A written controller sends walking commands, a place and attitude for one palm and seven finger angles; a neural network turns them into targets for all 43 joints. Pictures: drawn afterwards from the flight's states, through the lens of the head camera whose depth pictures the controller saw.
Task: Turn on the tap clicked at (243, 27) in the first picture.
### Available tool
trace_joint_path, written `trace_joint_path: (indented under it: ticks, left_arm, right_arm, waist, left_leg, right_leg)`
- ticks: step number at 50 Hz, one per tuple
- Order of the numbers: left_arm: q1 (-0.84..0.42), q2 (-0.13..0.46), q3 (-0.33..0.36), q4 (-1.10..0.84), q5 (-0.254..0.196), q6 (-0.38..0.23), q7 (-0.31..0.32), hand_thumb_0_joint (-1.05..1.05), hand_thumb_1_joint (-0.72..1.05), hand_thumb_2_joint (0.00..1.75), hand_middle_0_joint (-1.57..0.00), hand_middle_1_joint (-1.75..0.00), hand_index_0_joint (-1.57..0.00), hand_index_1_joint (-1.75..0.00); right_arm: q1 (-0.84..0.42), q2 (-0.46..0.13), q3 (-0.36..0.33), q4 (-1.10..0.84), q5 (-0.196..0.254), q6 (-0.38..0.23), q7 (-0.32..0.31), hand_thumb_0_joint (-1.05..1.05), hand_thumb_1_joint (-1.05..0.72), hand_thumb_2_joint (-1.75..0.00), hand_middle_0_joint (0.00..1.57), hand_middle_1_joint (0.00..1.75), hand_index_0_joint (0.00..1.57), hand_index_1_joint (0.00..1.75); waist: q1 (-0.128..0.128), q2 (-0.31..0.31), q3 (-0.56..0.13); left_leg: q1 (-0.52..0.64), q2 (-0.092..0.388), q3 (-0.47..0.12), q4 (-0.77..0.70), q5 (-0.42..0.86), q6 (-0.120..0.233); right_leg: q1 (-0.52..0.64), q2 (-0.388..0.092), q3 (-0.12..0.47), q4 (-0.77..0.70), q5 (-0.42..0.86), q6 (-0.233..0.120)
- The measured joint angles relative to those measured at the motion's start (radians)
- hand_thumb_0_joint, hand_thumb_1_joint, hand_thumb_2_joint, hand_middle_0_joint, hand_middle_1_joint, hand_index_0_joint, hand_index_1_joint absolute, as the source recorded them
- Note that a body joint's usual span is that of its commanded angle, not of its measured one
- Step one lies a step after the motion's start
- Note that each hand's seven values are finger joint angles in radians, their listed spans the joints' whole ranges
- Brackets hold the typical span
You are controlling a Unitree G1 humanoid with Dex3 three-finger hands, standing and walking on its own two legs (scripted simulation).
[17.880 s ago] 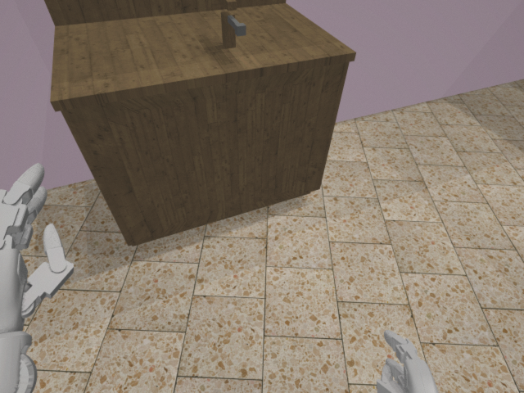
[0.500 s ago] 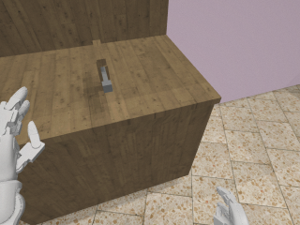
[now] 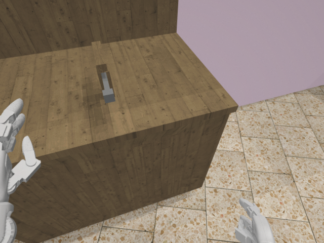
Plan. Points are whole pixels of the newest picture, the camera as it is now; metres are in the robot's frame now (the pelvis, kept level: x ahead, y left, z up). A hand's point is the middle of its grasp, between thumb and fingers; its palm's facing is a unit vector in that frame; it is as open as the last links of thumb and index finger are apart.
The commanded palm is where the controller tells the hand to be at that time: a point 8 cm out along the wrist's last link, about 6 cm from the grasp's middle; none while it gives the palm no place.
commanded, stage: look again from close up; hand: left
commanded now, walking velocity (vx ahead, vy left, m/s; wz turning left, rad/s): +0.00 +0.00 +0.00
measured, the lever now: (108, 95) +0.46 +0.18 +0.11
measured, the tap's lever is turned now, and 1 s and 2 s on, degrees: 0 0 0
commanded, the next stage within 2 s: shuffle to correct the standing spot in 0.32 s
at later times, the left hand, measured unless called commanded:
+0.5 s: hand (28, 171) +0.20 +0.25 +0.16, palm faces +0.40 -0.84 -0.38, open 7.4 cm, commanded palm +0.15 +0.29 +0.18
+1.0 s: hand (71, 144) +0.26 +0.20 +0.16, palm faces +0.41 -0.83 -0.38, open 7.4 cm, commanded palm +0.21 +0.24 +0.18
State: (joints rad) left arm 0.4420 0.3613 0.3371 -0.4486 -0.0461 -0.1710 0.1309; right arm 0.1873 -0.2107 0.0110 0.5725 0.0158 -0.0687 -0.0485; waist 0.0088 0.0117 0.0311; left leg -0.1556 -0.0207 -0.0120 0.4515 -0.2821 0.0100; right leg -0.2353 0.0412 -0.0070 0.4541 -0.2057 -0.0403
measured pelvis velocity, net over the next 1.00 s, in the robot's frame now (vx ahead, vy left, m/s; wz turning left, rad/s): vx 0.05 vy -0.05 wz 0.02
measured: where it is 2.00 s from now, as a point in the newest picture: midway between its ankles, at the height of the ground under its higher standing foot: outside the picture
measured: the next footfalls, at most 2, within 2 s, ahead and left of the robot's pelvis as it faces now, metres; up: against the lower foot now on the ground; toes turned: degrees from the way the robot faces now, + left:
left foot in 1.00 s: +0.14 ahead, +0.10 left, +0.00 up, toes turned +8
right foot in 1.22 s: +0.19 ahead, -0.23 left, +0.00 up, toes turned -1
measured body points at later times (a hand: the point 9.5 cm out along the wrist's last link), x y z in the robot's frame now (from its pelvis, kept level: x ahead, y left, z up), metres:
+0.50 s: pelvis -0.01 +0.01 +0.00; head -0.01 +0.01 +0.45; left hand +0.18 +0.30 +0.18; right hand +0.16 -0.22 -0.08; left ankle -0.03 +0.11 -0.74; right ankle +0.02 -0.09 -0.74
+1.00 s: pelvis +0.05 -0.05 -0.02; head +0.08 -0.03 +0.43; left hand +0.23 +0.24 +0.18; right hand +0.23 -0.28 -0.10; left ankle +0.10 +0.09 -0.74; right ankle +0.02 -0.09 -0.74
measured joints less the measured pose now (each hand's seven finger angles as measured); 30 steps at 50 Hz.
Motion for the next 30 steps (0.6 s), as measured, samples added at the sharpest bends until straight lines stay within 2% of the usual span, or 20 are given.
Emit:
trace_joint_path:
  ticks: [11,24,30]
  left_arm:
    - [-0.008,-0.029,-0.023,0.035,0.005,0.022,0.003,0.01,0.89,0.89,-0.21,-0.3,-0.21,-0.3]
    - [-0.004,-0.01,-0.009,0.03,0.005,0.01,0.002,0.01,0.89,0.89,-0.21,-0.3,-0.21,-0.3]
    - [-0.006,-0.017,-0.009,0.051,0.009,0.033,0.007,0.01,0.89,0.89,-0.21,-0.3,-0.2,-0.3]
  right_arm:
    - [0.026,0.002,0.007,0.018,-0.002,0.003,-0.005,0.01,-0.91,-0.9,0.2,0.3,0.2,0.3]
    - [0.027,0.009,0.01,0.015,-0.003,-0.003,-0.003,0.01,-0.91,-0.9,0.2,0.3,0.2,0.3]
    - [0.046,0.027,0.014,0.019,0.0,0.009,-0.007,0.01,-0.91,-0.9,0.2,0.3,0.2,0.3]
  waist:
    - [0.012,-0.003,-0.01]
    - [0.005,-0.008,-0.022]
    - [0.007,-0.029,-0.041]
  left_leg:
    - [-0.004,0.001,-0.002,-0.017,0.02,0.004]
    - [-0.005,-0.006,0.007,-0.031,0.034,0.011]
    - [-0.004,-0.014,0.009,-0.019,0.014,0.011]
  right_leg:
    - [0.007,0.0,-0.002,-0.039,0.031,0.004]
    - [0.003,-0.006,0.007,-0.051,0.046,0.011]
    - [-0.03,-0.015,0.007,0.04,-0.044,0.013]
